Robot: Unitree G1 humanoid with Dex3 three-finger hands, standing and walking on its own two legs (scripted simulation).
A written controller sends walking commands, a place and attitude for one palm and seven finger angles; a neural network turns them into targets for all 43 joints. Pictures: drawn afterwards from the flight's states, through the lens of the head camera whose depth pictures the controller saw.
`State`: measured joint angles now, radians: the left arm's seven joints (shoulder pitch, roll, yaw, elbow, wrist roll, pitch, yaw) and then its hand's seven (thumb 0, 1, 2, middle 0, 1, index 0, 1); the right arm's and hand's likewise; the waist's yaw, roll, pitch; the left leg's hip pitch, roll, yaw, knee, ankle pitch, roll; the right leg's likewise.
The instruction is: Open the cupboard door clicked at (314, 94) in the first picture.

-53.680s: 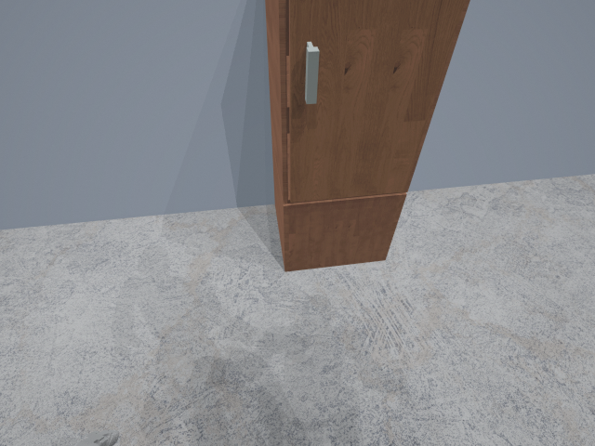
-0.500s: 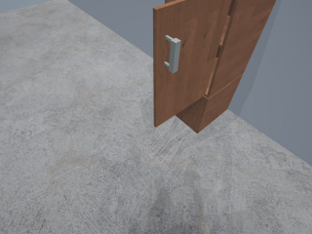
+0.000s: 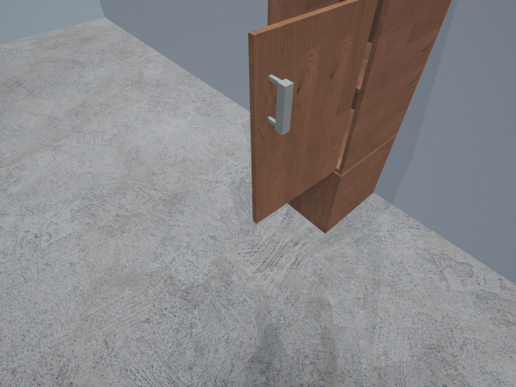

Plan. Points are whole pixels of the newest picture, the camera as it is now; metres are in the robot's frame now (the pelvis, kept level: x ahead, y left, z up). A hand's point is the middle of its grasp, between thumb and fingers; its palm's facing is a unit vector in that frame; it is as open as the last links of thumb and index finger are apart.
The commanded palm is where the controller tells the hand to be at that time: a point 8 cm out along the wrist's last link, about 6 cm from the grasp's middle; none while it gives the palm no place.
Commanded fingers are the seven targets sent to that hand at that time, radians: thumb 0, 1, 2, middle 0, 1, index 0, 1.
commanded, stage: let the arm hang, fingers relaxed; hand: left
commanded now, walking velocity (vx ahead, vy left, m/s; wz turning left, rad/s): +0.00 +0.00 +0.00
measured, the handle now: (277, 104) +0.67 -0.01 +0.09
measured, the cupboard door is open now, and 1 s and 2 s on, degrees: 88 88 88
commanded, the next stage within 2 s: look to check the result in 0.08 s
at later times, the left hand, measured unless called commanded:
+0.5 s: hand out of the picture +0.02 +0.19 -0.17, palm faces +0.04 -0.97 -0.22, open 7.4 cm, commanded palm none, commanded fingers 0.00 0.90 0.90 -0.20 -0.30 -0.20 -0.30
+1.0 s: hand out of the picture +0.07 +0.21 -0.16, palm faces +0.02 -0.95 -0.30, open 7.4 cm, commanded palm none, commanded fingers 0.00 0.90 0.90 -0.20 -0.30 -0.20 -0.30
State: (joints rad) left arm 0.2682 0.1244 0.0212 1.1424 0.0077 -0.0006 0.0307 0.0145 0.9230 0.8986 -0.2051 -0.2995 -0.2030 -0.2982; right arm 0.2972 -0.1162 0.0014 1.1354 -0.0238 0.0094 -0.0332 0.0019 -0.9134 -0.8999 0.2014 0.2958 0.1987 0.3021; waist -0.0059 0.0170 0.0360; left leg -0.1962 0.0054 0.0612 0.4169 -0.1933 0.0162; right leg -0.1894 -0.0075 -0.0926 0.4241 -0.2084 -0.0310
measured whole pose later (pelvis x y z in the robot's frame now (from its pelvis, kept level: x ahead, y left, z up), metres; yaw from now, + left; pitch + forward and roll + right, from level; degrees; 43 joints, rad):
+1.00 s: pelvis +0.02 -0.01 +0.01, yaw +1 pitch -2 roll +0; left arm 0.13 0.26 0.02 1.14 0.01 -0.02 0.00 0.01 0.90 0.90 -0.21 -0.30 -0.20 -0.30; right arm 0.15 -0.28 0.00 1.14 -0.02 0.00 -0.02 0.00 -0.91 -0.90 0.20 0.30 0.20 0.30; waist 0.00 0.02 0.06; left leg -0.12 0.01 0.04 0.31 -0.16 0.00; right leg -0.11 0.01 -0.11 0.32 -0.19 -0.05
